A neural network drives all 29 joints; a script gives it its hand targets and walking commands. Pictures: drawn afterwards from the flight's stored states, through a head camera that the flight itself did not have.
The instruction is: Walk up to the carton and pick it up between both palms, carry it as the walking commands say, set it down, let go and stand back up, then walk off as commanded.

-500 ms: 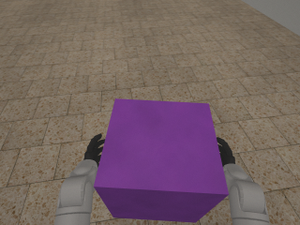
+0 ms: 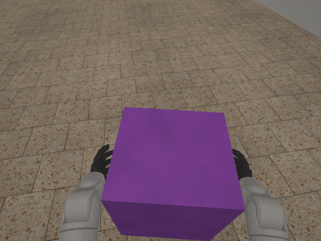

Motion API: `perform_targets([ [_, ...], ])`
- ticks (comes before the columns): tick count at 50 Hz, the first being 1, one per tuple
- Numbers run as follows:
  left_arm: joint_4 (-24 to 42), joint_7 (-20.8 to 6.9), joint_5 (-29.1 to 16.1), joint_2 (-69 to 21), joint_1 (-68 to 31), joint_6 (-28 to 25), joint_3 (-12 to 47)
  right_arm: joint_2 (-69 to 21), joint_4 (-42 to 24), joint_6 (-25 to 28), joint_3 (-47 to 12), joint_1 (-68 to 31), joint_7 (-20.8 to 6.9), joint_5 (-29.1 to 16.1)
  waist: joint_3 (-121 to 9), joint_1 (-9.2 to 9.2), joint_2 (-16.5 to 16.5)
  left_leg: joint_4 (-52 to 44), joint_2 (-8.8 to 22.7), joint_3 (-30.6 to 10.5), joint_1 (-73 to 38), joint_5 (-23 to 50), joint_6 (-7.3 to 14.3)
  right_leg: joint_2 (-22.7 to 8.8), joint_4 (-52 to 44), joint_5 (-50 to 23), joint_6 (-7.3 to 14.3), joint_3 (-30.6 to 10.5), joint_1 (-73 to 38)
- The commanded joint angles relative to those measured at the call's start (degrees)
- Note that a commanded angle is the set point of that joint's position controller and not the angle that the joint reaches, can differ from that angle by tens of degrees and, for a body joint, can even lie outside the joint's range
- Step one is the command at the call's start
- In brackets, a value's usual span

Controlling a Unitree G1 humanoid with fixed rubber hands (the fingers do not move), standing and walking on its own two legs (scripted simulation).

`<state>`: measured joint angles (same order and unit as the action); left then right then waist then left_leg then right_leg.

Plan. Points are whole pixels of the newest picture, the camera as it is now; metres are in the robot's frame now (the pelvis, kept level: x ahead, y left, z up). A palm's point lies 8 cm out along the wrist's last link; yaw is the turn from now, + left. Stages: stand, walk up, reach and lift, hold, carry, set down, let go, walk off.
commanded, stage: carry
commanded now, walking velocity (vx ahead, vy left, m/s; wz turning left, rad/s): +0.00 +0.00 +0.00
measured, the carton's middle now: (169, 177) +0.29 +0.00 -0.01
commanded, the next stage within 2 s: none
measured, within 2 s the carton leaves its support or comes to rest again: neither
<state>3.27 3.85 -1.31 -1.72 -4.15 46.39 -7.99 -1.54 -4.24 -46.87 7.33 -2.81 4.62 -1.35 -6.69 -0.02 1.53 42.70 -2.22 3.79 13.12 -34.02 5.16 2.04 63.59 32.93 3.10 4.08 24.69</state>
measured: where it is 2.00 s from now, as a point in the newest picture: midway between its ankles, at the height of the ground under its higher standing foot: (158, 141)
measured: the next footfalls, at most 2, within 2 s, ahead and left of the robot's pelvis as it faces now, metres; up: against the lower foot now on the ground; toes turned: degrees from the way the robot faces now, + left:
right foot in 0.06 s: +0.05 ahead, -0.09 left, +0.00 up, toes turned -2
left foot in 0.32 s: +0.25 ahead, +0.09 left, +0.00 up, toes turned +3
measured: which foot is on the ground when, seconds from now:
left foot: down 0.00-0.08, up 0.10-0.30, down 0.32-0.64, up 0.66-0.92, down 0.94-1.00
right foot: up 0.00-0.04, down 0.06-0.34, up 0.36-0.60, down 0.62-0.94, up 0.96-1.00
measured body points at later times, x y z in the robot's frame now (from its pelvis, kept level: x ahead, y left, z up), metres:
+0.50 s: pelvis +0.31 +0.03 +0.00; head +0.31 +0.02 +0.45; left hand +0.59 +0.20 +0.03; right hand +0.59 -0.15 +0.03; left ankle +0.21 +0.09 -0.70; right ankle +0.18 -0.06 -0.60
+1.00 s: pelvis +0.64 +0.05 +0.00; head +0.63 +0.06 +0.45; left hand +0.91 +0.23 +0.03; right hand +0.92 -0.12 +0.04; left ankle +0.67 +0.12 -0.71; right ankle +0.47 -0.05 -0.64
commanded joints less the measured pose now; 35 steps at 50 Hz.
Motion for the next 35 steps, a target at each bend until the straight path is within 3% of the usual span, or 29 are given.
perform_targets([
  [1, 16.53, -1.96, -6.65, -26.75, -22.96, -0.71, 23.31, -23.34, -19.08, 1.55, -23.66, -27.28, -2.22, -6.39, -17.31, -1.77, 6.24, 9.13, 9.19, -5.78, -16.21, 98.45, 1.63, 0.32, -35.28, -27.88, -0.35, 4.96, -7.17],
  [2, 13.12, -2.21, -5.36, -25.55, -20.42, -0.9, 22.03, -22.37, -15.5, 1.67, -22.49, -25.22, -2.51, -4.71, -24.43, -2.51, -0.58, 21.85, 6.46, -3.04, -2.81, 75.51, -1.58, -6.71, -34.51, -65.76, 4.11, -4.56, -27.01],
  [3, 12.32, -2.61, -5.53, -25.95, -20.47, -1.41, 21.8, -24.1, -16.41, 1.97, -23.28, -26.03, -2.94, -4.42, -23.17, -1.82, -16.98, 35.32, -1.38, -0.19, 17.0, 16.78, -4.65, -19.37, -28.1, -116.17, 13.68, -19.18, -42.45],
  [4, 11.67, -3.12, -5.89, -26.77, -22.27, -1.97, 22.91, -25.22, -14.41, 2.07, -23.35, -26.9, -3.41, -4.45, -21.71, -1.5, -20.2, 36.93, -3.55, -4.73, 24.31, -1.84, -4.57, -22.38, -27.3, -125.18, 17.92, -24.64, -45.62],
  [5, 14.31, -2.75, -7.43, -28.09, -24.94, -2.8, 23.4, -25.62, -17.15, 2.73, -24.26, -29.06, -3.5, -6.83, -17.95, -2.42, -19.99, 38.8, -2.04, -7.59, 33.74, -7.75, -3.97, -21.83, -27.46, -117.3, 17.4, -26.42, -47.88],
  [6, 11.09, -3.2, -7.01, -28.63, -23.44, -2.8, 24.56, -24.73, -15.45, 3.39, -24.21, -28.75, -3.77, -5.87, -13.7, -2.45, -13.42, 35.55, -0.39, -8.07, 39.58, -10.06, -1.76, -20.67, -27.86, -107.93, 13.71, -24.34, -48.12],
  [7, 11.29, -3.35, -7.04, -28.22, -25.55, -3.3, 25.0, -24.39, -14.15, 3.86, -24.35, -29.41, -3.92, -5.83, -11.2, -2.54, -10.73, 27.41, 1.17, -8.82, 44.45, -12.82, -0.71, -19.42, -26.71, -102.32, 10.53, -24.55, -48.95],
  [9, 10.95, -3.33, -7.37, -29.99, -21.44, -3.97, 25.87, -23.91, -18.05, 5.47, -25.25, -29.56, -3.81, -6.39, -7.85, -4.01, -10.4, 23.43, 1.14, -5.72, 52.31, -15.38, -1.64, -17.06, -23.15, -102.78, 7.93, -22.45, -53.94],
  [10, 14.45, -3.27, -8.05, -29.84, -22.0, -3.86, 27.18, -25.13, -17.2, 5.05, -25.26, -25.9, -3.76, -6.15, -9.35, -3.25, -8.77, 16.62, 1.74, -4.79, 47.78, -10.07, -1.24, -16.49, -23.24, -100.27, 6.69, -19.86, -52.03],
  [12, 16.83, -3.08, -7.86, -26.85, -20.39, -4.11, 27.01, -23.35, -17.68, 5.06, -24.4, -21.3, -3.29, -5.08, -16.95, -1.94, -11.11, 0.38, -0.5, 0.24, 31.55, 5.85, -1.29, -13.63, -21.45, -101.08, 4.13, -10.58, -47.47],
  [13, 18.44, -2.91, -8.22, -25.45, -21.25, -4.1, 26.93, -22.67, -18.74, 4.87, -24.71, -22.17, -3.43, -5.71, -19.95, -0.26, -9.27, -11.1, -2.64, 1.09, 14.7, 17.85, -1.1, -11.35, -14.71, -99.26, 1.91, -5.1, -37.02],
  [14, 17.42, -3.13, -8.06, -26.57, -21.89, -3.8, 27.32, -24.27, -17.24, 4.58, -24.77, -22.05, -3.64, -5.23, -24.57, 2.52, -6.19, -16.56, -2.3, 0.19, -6.39, 40.59, 0.15, -9.9, -5.32, -86.09, -0.47, -0.69, -24.58],
  [15, 16.36, -3.25, -7.33, -25.8, -22.35, -3.38, 27.15, -23.58, -15.84, 4.39, -23.68, -23.01, -3.73, -5.17, -24.48, 3.27, 6.82, -14.23, 8.12, -13.82, -23.33, 83.29, 6.52, -2.16, 12.21, -41.57, -3.69, 1.68, -5.25],
  [16, 14.9, -3.52, -6.71, -26.25, -24.22, -3.17, 27.2, -23.19, -13.34, 4.31, -22.08, -24.28, -4.0, -4.38, -22.28, 1.77, 18.13, -8.71, 16.48, -25.36, -30.9, 121.17, 12.07, 4.26, 19.1, 0.36, -4.05, -3.25, 9.22],
  [17, 10.26, -4.75, -5.43, -25.45, -22.98, -3.6, 27.26, -22.86, -6.11, 4.55, -21.31, -19.85, -4.69, -1.58, -23.22, 2.16, 17.66, -7.99, 19.24, -29.27, -32.71, 126.27, 14.42, 4.14, 20.64, 4.05, -3.03, -8.03, 10.95],
  [18, 18.32, -4.44, -9.1, -28.61, -28.92, -4.48, 28.49, -26.85, -17.19, 5.43, -25.21, -27.27, -4.79, -6.56, -17.27, 2.88, 12.45, -10.07, 19.89, -30.39, -28.35, 113.61, 15.46, 2.66, 17.84, 3.95, -2.43, -7.52, 16.87],
  [19, 8.76, -4.62, -5.25, -29.03, -23.98, -3.85, 25.0, -26.45, -12.3, 4.77, -24.86, -26.73, -5.38, -4.37, -11.59, 2.71, 7.64, -10.3, 20.02, -30.65, -25.73, 101.32, 15.04, 0.92, 16.56, 4.55, -1.98, -8.21, 20.81],
  [21, 9.86, -4.28, -5.9, -31.06, -24.87, -4.51, 24.78, -27.23, -15.39, 5.5, -26.12, -30.31, -5.5, -6.2, -3.98, 2.73, 3.65, -10.71, 16.39, -28.63, -22.07, 91.71, 12.69, 0.14, 15.71, 8.69, -0.52, -7.83, 27.19],
  [23, 12.28, -3.38, -6.49, -30.53, -24.95, -3.37, 24.04, -26.55, -19.21, 4.25, -26.61, -31.37, -4.15, -7.39, -3.01, 2.5, 2.36, -9.5, 14.2, -24.44, -23.1, 91.56, 9.47, -0.03, 11.51, 5.89, -0.38, -5.72, 28.73],
  [25, 12.85, -2.96, -6.38, -28.81, -21.42, -2.31, 23.65, -25.86, -17.41, 3.04, -26.18, -25.55, -3.53, -6.66, -5.1, 2.42, 4.78, -7.24, 12.88, -21.01, -29.71, 95.86, 7.42, -0.86, -0.78, 2.1, -0.54, -2.72, 31.22],
  [26, 15.04, -2.63, -6.89, -28.16, -20.11, -1.48, 24.58, -25.44, -19.79, 2.41, -26.77, -25.33, -3.3, -7.33, -7.8, 1.88, 7.79, -6.4, 11.22, -17.53, -29.62, 98.13, 5.93, -0.32, -9.07, -3.9, -0.48, 0.96, 26.56],
  [28, 17.1, -2.33, -6.86, -26.49, -22.85, -1.02, 24.77, -23.76, -18.85, 1.85, -24.58, -25.9, -3.11, -6.42, -16.26, -0.51, 7.82, 2.95, 7.89, -8.05, -18.51, 97.34, 2.69, 2.53, -27.85, -23.58, -0.43, 6.02, 1.32],
  [29, 15.57, -2.49, -6.42, -27.01, -22.23, -0.71, 24.0, -23.27, -18.51, 1.7, -24.01, -26.76, -3.04, -6.25, -18.61, -2.2, 3.86, 11.06, 7.1, -4.72, -12.5, 89.76, 0.8, 1.91, -35.0, -37.82, 0.25, 6.37, -10.79],
  [30, 12.0, -3.06, -5.25, -26.72, -21.25, -1.24, 22.39, -23.84, -14.83, 2.07, -23.27, -27.42, -3.44, -4.85, -22.95, -3.35, -3.59, 26.0, 3.63, -1.58, 1.23, 61.66, -3.36, -8.25, -31.43, -75.97, 7.02, -7.2, -28.56],
  [31, 13.2, -3.23, -5.82, -27.36, -22.83, -2.05, 23.2, -25.79, -15.86, 2.55, -24.06, -27.66, -3.8, -5.2, -24.14, -2.04, -17.76, 42.35, -4.72, -2.14, 17.32, 6.6, -6.81, -21.97, -27.48, -123.85, 19.01, -25.89, -41.66],
  [32, 10.64, -3.35, -5.45, -28.51, -21.81, -2.31, 23.77, -26.05, -13.58, 2.71, -23.94, -27.28, -4.12, -4.81, -23.22, -1.85, -18.85, 42.31, -4.45, -6.21, 23.03, -3.75, -6.09, -23.32, -26.65, -128.0, 20.86, -29.81, -43.5],
  [33, 18.34, -2.97, -8.98, -30.3, -25.22, -3.16, 25.15, -28.15, -20.35, 3.42, -25.97, -29.66, -4.04, -9.14, -20.51, -2.87, -17.2, 43.25, -3.2, -8.95, 30.69, -5.51, -4.98, -21.82, -27.43, -116.83, 19.07, -28.09, -45.74],
  [34, 8.57, -4.2, -5.79, -29.86, -23.03, -3.37, 24.58, -27.23, -10.69, 3.92, -24.85, -27.66, -4.97, -5.57, -16.71, -2.55, -10.95, 41.56, -2.47, -7.93, 36.39, -6.35, -2.7, -20.59, -28.02, -108.06, 15.75, -25.56, -47.02],
  [35, 9.59, -4.58, -6.26, -30.2, -23.63, -4.47, 25.63, -27.1, -11.34, 5.01, -25.35, -27.9, -5.23, -5.81, -16.48, -2.82, -11.25, 40.01, -0.59, -8.5, 42.73, -8.83, -1.59, -20.32, -26.65, -102.83, 13.86, -26.59, -50.49],
])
